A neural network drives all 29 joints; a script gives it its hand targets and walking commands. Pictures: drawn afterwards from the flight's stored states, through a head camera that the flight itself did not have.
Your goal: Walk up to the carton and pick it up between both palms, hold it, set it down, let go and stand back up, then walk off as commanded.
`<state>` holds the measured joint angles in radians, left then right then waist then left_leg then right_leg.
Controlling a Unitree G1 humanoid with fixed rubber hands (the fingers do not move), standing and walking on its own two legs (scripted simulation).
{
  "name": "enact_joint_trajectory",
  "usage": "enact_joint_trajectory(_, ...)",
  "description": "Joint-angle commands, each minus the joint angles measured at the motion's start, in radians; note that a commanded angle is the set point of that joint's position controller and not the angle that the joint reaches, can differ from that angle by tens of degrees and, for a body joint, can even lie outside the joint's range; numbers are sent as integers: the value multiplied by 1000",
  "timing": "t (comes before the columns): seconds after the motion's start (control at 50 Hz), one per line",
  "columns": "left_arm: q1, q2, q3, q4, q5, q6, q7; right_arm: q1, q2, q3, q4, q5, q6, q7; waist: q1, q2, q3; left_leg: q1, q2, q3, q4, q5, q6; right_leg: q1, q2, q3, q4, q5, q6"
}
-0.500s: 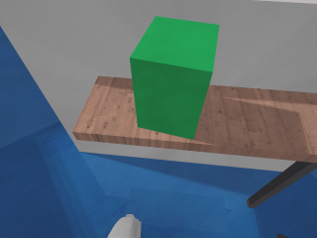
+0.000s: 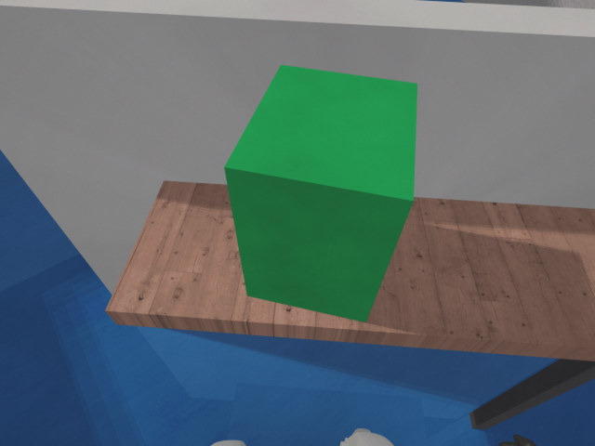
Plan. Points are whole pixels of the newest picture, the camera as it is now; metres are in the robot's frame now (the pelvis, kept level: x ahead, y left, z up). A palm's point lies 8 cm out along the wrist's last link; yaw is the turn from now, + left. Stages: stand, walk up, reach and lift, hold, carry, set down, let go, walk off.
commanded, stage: walk up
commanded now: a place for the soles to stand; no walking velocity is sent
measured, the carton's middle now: (325, 198) +0.43 -0.02 +0.10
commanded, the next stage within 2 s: none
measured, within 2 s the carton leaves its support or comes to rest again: neither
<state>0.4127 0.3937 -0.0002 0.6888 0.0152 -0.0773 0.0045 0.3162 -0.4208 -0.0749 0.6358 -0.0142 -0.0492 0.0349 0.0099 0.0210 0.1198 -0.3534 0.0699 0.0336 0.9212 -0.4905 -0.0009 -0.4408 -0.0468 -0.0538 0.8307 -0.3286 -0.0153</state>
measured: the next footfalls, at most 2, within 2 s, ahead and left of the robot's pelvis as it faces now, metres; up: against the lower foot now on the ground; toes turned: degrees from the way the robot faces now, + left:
none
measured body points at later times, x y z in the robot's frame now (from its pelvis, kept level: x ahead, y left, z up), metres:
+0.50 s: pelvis +0.00 -0.02 -0.01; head +0.03 -0.03 +0.44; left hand +0.08 +0.28 -0.11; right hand +0.10 -0.34 -0.09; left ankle +0.02 +0.11 -0.69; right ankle +0.05 -0.15 -0.69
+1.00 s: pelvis +0.01 -0.03 +0.00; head +0.03 -0.04 +0.44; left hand +0.10 +0.27 -0.10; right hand +0.10 -0.35 -0.09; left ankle +0.02 +0.11 -0.69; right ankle +0.05 -0.15 -0.69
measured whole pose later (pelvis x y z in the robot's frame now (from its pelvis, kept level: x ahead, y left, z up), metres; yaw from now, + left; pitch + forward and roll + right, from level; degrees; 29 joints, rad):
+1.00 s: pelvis +0.01 -0.03 +0.00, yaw -2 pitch -4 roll +0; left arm 0.34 0.39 0.00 0.69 0.01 -0.06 0.00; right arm 0.31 -0.41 -0.07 0.64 0.00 -0.02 0.02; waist 0.01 0.01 0.13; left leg -0.38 0.08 0.04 0.94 -0.50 0.00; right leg -0.45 -0.01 -0.03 0.92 -0.41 -0.02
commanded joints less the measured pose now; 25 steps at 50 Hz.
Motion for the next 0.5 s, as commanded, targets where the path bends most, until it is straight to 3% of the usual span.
enact_joint_trajectory(0.0, 67, 322, 98, 7, -13, -43, 36, -17, -131, -30, -61, 52, 9, -45, 6, -152, -239, -231, -26, -17, 211, -68, 41, 324, -278, 527, -259, 689, -248)
enact_joint_trajectory(0.02, 23, 332, 101, 2, -17, -38, 32, -44, -169, -44, -49, 45, 20, -53, 17, -137, -250, -181, 0, -43, 210, -157, 45, 253, -305, 518, -277, 589, -283)
enact_joint_trajectory(0.04, -15, 320, 95, 3, -8, -28, 28, -51, -190, -49, -34, 43, 17, -55, -4, -152, -197, -152, -10, -51, 145, -183, 46, 186, -275, 510, -274, 543, -268)
enact_joint_trajectory(0.06, -61, 331, 90, -5, -4, -15, 28, -47, -185, -53, -16, 36, 15, -55, -13, -205, -144, -131, -12, -23, 140, -149, 49, 97, -238, 420, -263, 513, -253)
enact_joint_trajectory(0.08, -45, 320, 99, -9, -6, -7, 28, -30, -182, -53, -10, 32, 15, -51, -11, -210, -158, -116, -29, -12, 90, -160, 54, 88, -217, 402, -250, 460, -250)
enact_joint_trajectory(0.12, -95, 311, 89, -28, -7, 3, 28, 37, -176, -56, 5, 29, 13, -49, -45, -223, -147, -37, -51, 41, -47, -16, 66, 13, -177, 313, -215, 342, -221)
enact_joint_trajectory(0.14, -117, 297, 89, -35, -15, 11, 24, 77, -181, -62, 23, 24, 7, -48, -70, -212, -157, 77, -43, 38, -122, 65, 69, -86, -152, 282, -191, 203, -189)
enact_joint_trajectory(0.16, -144, 280, 78, -35, -15, 17, 23, 93, -188, -68, 40, 17, 4, -50, -89, -153, -126, 125, -42, -1, -189, 85, 83, -151, -117, 239, -153, 133, -144)
enact_joint_trajectory(0.18, -136, 257, 68, -46, -17, 25, 26, 130, -241, -83, 42, 2, -2, -57, -96, -33, -109, 139, 52, -162, -303, 2, 107, -227, -59, 171, -21, 56, -96)
enact_joint_trajectory(0.2, -125, 211, 67, -30, -22, 33, 22, 104, -290, -89, 38, -4, -8, -62, -75, 51, -71, 79, 211, -450, -478, -195, 170, -270, 15, 101, 129, -83, -52)
enact_joint_trajectory(0.22, -126, 244, 84, -27, -22, 40, 27, 19, -346, -93, 12, -1, -10, -60, -51, 126, -8, -78, 357, -592, -595, -292, 266, -228, 22, 52, 239, -208, -34)
enact_joint_trajectory(0.24, -116, 278, 98, -14, -8, 37, 26, -57, -355, -94, 7, -7, -12, -59, -34, 117, 15, -126, 380, -597, -581, -238, 293, -183, 2, 77, 249, -219, -29)
enact_joint_trajectory(0.26, -69, 276, 106, 1, -8, 32, 19, -107, -335, -84, -3, -4, -12, -57, 5, 98, 18, -188, 347, -516, -542, -222, 276, -91, -9, 72, 202, -193, -29)
enact_joint_trajectory(0.28, -36, 267, 106, 24, -7, 22, 14, -153, -305, -74, -11, -2, -10, -56, 34, 58, 40, -250, 264, -388, -492, -184, 221, 3, 1, 40, 111, -125, -40)
enact_joint_trajectory(0.3, -16, 266, 110, 47, -4, 12, 12, -170, -268, -59, -16, 2, -8, -52, 43, 66, -9, -239, 202, -282, -390, -22, 177, 88, 27, 36, 33, -77, -55)
enact_joint_trajectory(0.32, -3, 276, 122, 44, -3, 3, 10, -120, -252, -53, -15, 1, -6, -49, 34, 41, -67, -245, 140, -188, -261, 87, 134, 173, 14, 107, -55, 1, -66)
enact_joint_trajectory(0.34, -17, 300, 128, 31, 0, -11, 13, -89, -206, -43, -15, 9, -12, -47, 26, -99, -116, -240, 61, -84, -115, 158, 87, 220, -48, 243, -154, 107, -98)
enact_joint_trajectory(0.36, -6, 319, 129, 22, 1, -20, 16, -64, -177, -33, -11, 14, -11, -47, 22, -139, -171, -209, -13, -7, 12, 154, 38, 223, -156, 457, -226, 129, -162)
enact_joint_trajectory(0.38, -16, 341, 122, 6, 4, -28, 23, -70, -161, -37, -25, 15, -5, -45, 11, -106, -197, -224, -16, -8, 23, 13, 36, 237, -229, 546, -268, 97, -211)
enact_joint_trajectory(0.4, -48, 357, 117, 13, 2, -23, 23, -72, -188, -49, -13, 14, -5, -45, 4, -113, -184, -163, -17, -18, -5, -75, 49, 160, -240, 530, -275, 43, -240)
enact_joint_trajectory(0.42, -78, 353, 117, 10, -1, -17, 20, -65, -199, -53, -4, 12, -3, -44, -4, -128, -169, -121, -20, -13, -28, -58, 58, 106, -222, 492, -297, -68, -222)
enact_joint_trajectory(0.44, -102, 331, 99, 10, -2, -12, 20, -73, -205, -54, 4, 9, -8, -43, -27, -124, -124, -50, -36, -7, -98, -15, 63, 12, -183, 441, -275, -39, -193)
enact_joint_trajectory(0.46, -130, 309, 92, 10, 1, -6, 18, -13, -204, -61, 26, 9, -13, -43, -54, -105, -121, 25, -12, -57, -183, 0, 71, -59, -136, 370, -225, -47, -149)
enact_joint_trajectory(0.48, -144, 283, 86, -3, -6, -1, 16, 29, -218, -64, 27, 5, -19, -45, -70, -42, -118, 97, 33, -147, -269, -32, 95, -148, -87, 283, -139, -53, -110)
